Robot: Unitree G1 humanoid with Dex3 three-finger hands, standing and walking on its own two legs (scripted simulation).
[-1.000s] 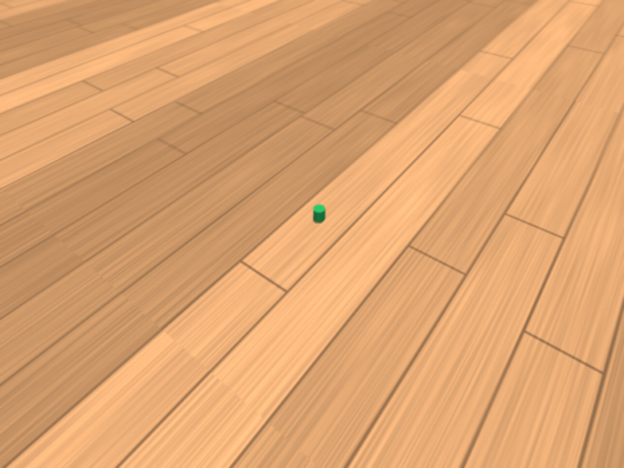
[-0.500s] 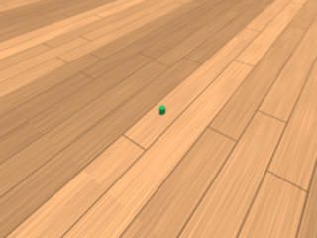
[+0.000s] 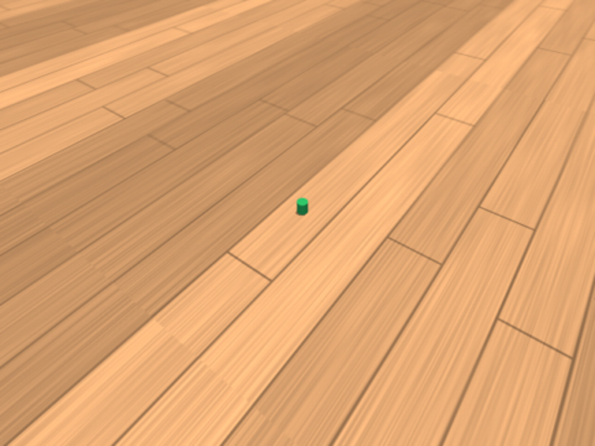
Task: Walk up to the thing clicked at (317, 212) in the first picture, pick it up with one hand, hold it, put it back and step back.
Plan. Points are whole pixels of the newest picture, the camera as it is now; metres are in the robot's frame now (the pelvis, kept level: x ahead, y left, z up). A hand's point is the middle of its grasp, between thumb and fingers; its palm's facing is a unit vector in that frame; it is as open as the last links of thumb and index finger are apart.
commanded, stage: stand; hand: left
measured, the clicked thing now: (302, 206) +1.31 +0.05 -0.75
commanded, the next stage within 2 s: walk up in 0.12 s
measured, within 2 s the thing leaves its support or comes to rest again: neither
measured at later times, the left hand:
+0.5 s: hand out of the picture +0.16 +0.23 -0.15, palm faces -0.07 -0.90 -0.43, open 7.4 cm
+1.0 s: hand (221, 305) +0.42 +0.19 -0.16, palm faces -0.22 -0.91 -0.34, open 7.4 cm
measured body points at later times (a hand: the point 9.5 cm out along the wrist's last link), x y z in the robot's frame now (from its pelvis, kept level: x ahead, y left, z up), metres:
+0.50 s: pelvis +0.08 -0.06 -0.03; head +0.08 -0.08 +0.42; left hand +0.16 +0.27 -0.12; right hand +0.10 -0.41 -0.15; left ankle +0.02 +0.09 -0.71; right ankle +0.10 -0.19 -0.75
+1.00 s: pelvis +0.30 -0.06 -0.01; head +0.32 -0.04 +0.44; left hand +0.43 +0.24 -0.14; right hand +0.31 -0.39 -0.11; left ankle +0.34 +0.06 -0.75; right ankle +0.29 -0.21 -0.68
